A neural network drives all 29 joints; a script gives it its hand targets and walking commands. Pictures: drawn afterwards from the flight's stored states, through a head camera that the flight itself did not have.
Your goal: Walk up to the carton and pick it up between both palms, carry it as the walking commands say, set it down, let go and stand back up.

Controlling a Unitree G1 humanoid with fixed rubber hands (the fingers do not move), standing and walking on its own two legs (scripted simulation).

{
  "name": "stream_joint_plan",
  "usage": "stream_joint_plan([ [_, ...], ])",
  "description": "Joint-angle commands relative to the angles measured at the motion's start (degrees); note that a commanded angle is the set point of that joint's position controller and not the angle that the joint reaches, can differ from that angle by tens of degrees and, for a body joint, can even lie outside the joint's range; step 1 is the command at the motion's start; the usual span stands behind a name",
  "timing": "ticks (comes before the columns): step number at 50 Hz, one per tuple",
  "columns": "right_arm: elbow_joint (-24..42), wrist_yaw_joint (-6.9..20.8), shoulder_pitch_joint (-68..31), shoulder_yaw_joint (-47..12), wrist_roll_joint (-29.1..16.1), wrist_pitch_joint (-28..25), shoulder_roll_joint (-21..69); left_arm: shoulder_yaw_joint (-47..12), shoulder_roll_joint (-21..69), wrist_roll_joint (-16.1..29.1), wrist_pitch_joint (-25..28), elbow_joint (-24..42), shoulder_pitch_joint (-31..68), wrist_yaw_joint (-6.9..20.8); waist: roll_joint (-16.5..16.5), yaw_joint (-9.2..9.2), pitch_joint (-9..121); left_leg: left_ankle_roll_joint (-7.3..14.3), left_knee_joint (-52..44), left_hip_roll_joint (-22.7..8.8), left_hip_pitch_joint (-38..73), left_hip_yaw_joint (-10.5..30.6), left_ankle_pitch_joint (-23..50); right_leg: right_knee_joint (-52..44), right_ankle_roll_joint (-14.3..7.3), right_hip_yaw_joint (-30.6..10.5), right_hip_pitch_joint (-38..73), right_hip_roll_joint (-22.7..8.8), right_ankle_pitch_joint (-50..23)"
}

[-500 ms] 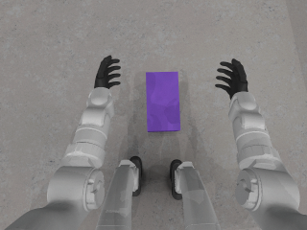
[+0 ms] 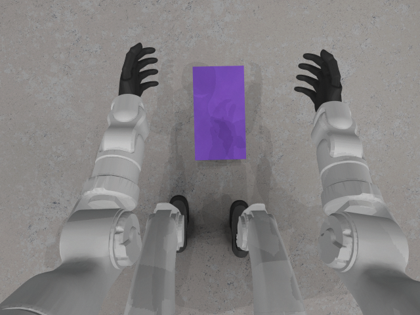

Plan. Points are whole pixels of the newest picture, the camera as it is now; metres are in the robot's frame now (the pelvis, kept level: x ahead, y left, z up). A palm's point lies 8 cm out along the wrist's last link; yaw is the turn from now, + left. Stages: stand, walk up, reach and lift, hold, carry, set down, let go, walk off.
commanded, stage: reach and lift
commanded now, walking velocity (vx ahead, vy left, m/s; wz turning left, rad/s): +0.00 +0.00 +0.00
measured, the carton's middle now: (218, 116) +0.50 -0.03 -0.54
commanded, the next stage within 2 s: none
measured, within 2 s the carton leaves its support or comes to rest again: neither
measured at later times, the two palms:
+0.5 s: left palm (152, 107) +0.48 +0.14 -0.29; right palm (294, 111) +0.47 -0.19 -0.28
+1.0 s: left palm (162, 115) +0.48 +0.14 -0.42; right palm (276, 123) +0.46 -0.19 -0.43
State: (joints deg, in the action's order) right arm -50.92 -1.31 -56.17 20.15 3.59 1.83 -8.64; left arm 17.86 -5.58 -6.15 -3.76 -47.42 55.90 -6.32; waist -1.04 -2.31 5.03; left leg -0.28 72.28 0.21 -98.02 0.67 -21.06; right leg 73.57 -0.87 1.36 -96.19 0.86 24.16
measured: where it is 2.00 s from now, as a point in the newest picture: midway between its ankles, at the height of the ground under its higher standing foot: (209, 236)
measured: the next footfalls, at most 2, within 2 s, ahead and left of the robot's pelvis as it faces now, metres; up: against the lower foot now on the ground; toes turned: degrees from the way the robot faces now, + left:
none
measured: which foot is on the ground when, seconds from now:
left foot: down 0.00-1.00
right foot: down 0.00-1.00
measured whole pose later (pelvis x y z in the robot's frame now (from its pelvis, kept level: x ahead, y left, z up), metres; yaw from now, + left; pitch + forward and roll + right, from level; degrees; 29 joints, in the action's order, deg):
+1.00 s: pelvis -0.05 +0.00 -0.23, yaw +0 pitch +40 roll +0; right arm -66.0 -6.5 -77.7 3.5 -14.4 -1.1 -18.6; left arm 1.4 -17.7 13.2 -0.3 -66.1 80.6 -8.9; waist -1.0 -2.1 -17.0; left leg -0.1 120.4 0.6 -132.5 -0.3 -28.2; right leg 123.0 -1.1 1.4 -130.4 0.1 32.9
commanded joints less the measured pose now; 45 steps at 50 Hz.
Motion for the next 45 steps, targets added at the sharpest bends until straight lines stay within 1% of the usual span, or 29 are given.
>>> stream_joint_plan([
  [1,4.99,-0.67,-11.89,-0.36,-0.67,-0.66,-5.70,-0.79,-3.44,0.43,0.80,5.55,12.18,-0.74,-0.93,-1.21,50.26,-2.86,2.63,5.81,26.56,-1.22,13.03,-0.99,2.72,-0.83,21.78,4.06,-19.53],
  [7,6.39,-2.07,-14.30,-2.84,-3.53,0.06,-7.68,-2.97,-4.84,3.23,0.30,6.62,14.92,-1.97,-0.82,-1.39,58.32,-2.89,10.13,6.32,24.02,-2.24,14.41,6.56,3.21,0.02,19.21,4.26,-20.99],
  [14,5.73,-3.18,-18.38,-5.43,-6.56,0.66,-9.96,-5.30,-6.60,6.67,-0.15,5.27,18.82,-2.92,-0.62,-1.57,58.55,-2.63,17.09,6.10,18.89,-2.48,11.38,13.52,3.16,0.67,11.67,4.03,-16.69],
  [21,1.77,-4.13,-23.12,-7.62,-9.09,0.76,-11.85,-7.19,-8.79,9.30,-0.03,1.15,23.71,-3.50,-0.75,-1.47,55.69,-2.64,22.64,5.34,14.48,-2.49,6.37,19.10,2.82,0.98,5.42,3.42,-10.75],
  [28,-3.02,-4.72,-27.28,-8.97,-10.83,-0.12,-13.65,-8.98,-10.50,11.33,0.90,-3.44,28.01,-3.59,-1.29,-1.37,51.82,-2.51,27.85,4.56,11.15,-2.02,4.04,24.35,2.34,0.82,0.51,2.73,-7.55],
  [34,-6.03,-5.01,-30.12,-10.66,-12.82,-1.36,-14.77,-11.13,-11.76,13.59,2.14,-6.39,31.06,-3.51,-1.17,-1.50,50.11,-2.03,32.86,4.13,8.96,-1.42,4.94,29.20,2.08,-0.02,-1.36,2.05,-7.96],
  [40,-7.71,-5.27,-31.83,-13.01,-15.46,-2.57,-15.52,-13.27,-13.35,15.93,3.28,-8.42,33.03,-3.44,-0.63,-1.37,49.47,-1.60,37.49,3.85,7.29,-0.92,6.79,33.58,2.16,-0.97,-1.44,1.57,-9.91],
  [45,-9.07,-5.39,-33.39,-14.89,-17.30,-3.44,-16.06,-14.76,-14.57,17.69,4.08,-10.30,34.70,-3.14,-0.29,-1.42,47.30,-1.38,40.78,3.60,5.08,-0.50,6.91,36.64,2.18,-1.76,-1.90,1.20,-10.39],
])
